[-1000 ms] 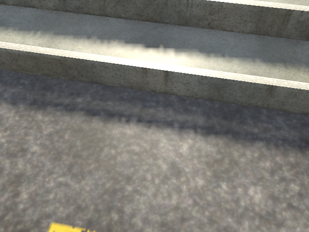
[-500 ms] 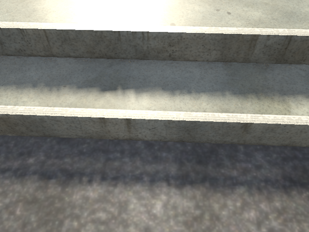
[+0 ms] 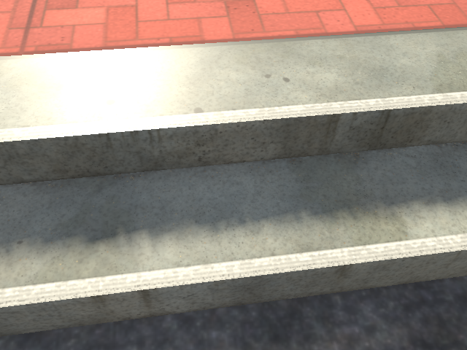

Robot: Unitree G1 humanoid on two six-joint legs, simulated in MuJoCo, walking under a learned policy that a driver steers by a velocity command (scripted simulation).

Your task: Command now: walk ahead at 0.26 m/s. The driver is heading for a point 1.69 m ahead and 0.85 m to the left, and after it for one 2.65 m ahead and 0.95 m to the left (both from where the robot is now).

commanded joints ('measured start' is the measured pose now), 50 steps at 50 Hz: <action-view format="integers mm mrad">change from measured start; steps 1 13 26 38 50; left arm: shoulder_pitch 54 -151 -283 -209 -259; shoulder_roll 65 41 78 174 135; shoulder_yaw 0 -37 -22 18 20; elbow -45 -84 -165 -127 -140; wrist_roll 30 9 9 5 -2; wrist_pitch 3 63 13 39 41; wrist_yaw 0 25 50 49 44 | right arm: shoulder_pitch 166 200 172 -22 20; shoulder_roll -105 -172 -207 -116 -230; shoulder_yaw -36 -74 -115 -67 -105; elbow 1 68 37 -130 -161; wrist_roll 31 26 50 50 42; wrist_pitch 5 72 122 127 89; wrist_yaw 5 -3 -55 -7 -11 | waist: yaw -47 -48 -87 0 -53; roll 49 133 -99 -132 106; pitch -146 -117 -31 -76 -136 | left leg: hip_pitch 424 237 -177 -90 372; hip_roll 342 173 -17 79 264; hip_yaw -443 -320 -150 4 -330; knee -184 -233 580 290 -212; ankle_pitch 623 424 -321 -200 301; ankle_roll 229 179 -104 -146 193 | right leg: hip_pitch -303 -190 47 118 -510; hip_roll -74 -113 -441 -432 -206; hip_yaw -54 -119 149 -141 -89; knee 301 -54 -630 -612 265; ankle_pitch -16 110 403 577 15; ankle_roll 24 71 -150 -185 109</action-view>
